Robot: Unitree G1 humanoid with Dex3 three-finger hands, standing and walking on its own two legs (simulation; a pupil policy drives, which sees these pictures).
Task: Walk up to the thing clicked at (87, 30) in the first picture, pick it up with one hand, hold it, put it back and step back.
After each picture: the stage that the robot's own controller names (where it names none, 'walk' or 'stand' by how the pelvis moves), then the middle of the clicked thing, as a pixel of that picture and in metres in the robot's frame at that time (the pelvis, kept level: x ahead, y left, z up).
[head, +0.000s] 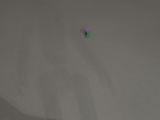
stand; (87, 32) +1.57 -0.05 -0.72
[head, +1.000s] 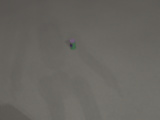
walk; (72, 44) +1.44 +0.23 -0.71
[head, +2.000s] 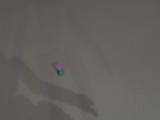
walk; (60, 70) +0.95 +0.29 -0.71
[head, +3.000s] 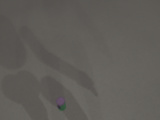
walk; (61, 104) +0.57 +0.21 -0.69
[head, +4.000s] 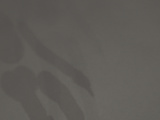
stand; out of the picture +0.36 +0.22 -0.70
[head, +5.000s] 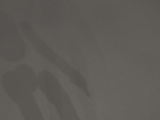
stand; out of the picture +0.35 +0.20 -0.72
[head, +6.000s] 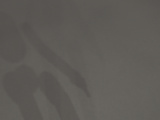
stand; out of the picture +0.35 +0.21 -0.72
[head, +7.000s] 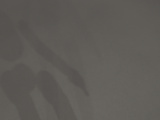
stand; out of the picture +0.33 +0.22 -0.73
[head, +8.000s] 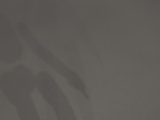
stand; out of the picture +0.33 +0.22 -0.73
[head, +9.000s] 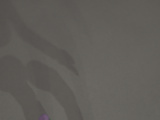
go down; out of the picture +0.35 +0.23 -0.65
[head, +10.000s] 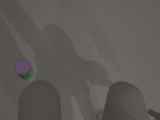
go down; (24, 69) +0.40 +0.25 -0.30
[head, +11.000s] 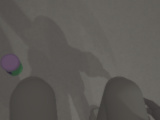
close in; (12, 65) +0.39 +0.27 -0.28
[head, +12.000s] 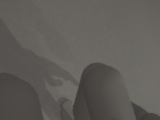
close in; out of the picture +0.38 +0.29 -0.21
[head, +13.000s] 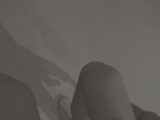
close; out of the picture +0.37 +0.30 -0.22
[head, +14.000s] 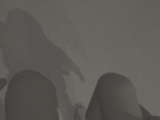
lift; out of the picture +0.31 +0.28 -0.16
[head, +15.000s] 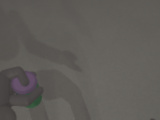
lift; (28, 90) +0.32 +0.18 +0.01
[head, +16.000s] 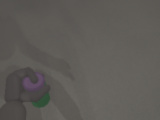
hold; (37, 90) +0.34 +0.16 +0.00
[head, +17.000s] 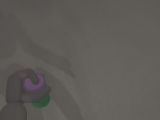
hold; (37, 91) +0.33 +0.17 -0.01
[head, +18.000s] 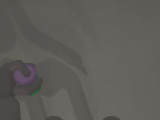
crouch; (28, 81) +0.36 +0.19 -0.06
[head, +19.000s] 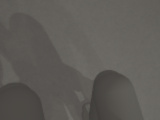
lower; out of the picture +0.42 +0.30 -0.15
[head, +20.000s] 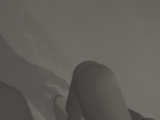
lower; out of the picture +0.39 +0.31 -0.22
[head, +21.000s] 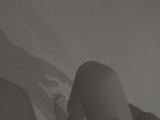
lower; out of the picture +0.39 +0.31 -0.22
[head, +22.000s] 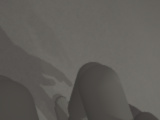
lower; out of the picture +0.38 +0.31 -0.22
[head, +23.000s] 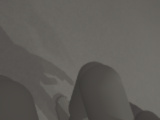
lower; out of the picture +0.38 +0.31 -0.22
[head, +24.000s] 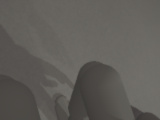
withdraw; out of the picture +0.37 +0.29 -0.22
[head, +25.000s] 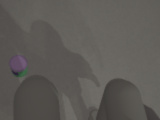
walk; (19, 66) +0.40 +0.25 -0.28
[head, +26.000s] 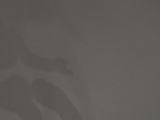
stand; out of the picture +0.33 +0.19 -0.65
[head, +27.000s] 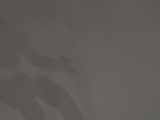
stand; out of the picture +0.35 +0.20 -0.67
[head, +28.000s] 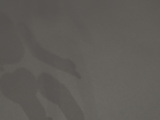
stand; out of the picture +0.35 +0.20 -0.67
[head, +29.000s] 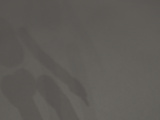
walk; out of the picture +0.36 +0.19 -0.72
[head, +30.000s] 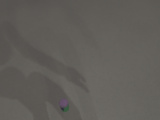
walk; (64, 105) +0.51 +0.18 -0.70
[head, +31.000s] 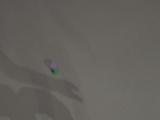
walk; (54, 68) +0.84 +0.23 -0.70
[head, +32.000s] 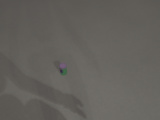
stand; (63, 69) +0.95 +0.20 -0.71
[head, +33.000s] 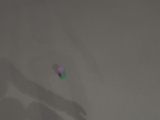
stand; (61, 72) +0.95 +0.22 -0.73
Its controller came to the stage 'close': yes
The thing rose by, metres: 0.71
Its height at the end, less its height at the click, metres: +0.00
